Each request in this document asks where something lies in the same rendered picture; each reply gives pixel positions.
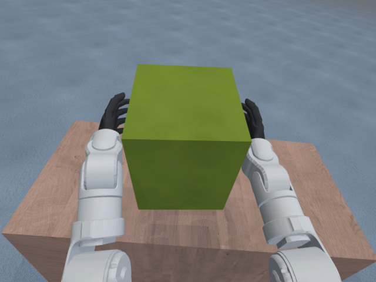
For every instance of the left robot forearm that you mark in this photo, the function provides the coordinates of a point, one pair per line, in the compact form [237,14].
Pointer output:
[99,217]

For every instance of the right robot hand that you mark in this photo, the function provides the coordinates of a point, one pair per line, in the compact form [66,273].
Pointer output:
[253,119]

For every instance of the robot right upper arm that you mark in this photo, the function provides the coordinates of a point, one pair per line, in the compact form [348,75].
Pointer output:
[308,264]

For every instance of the left robot hand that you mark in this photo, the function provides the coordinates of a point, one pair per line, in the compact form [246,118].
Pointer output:
[110,117]

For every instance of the right robot forearm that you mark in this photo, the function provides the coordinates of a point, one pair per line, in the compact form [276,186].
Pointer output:
[285,225]

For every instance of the pedestal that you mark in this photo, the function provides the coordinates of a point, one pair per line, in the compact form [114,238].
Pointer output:
[226,245]

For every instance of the robot left upper arm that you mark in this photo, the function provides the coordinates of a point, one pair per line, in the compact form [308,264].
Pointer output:
[99,266]

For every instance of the carton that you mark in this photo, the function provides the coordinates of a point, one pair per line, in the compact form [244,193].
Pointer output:
[185,137]

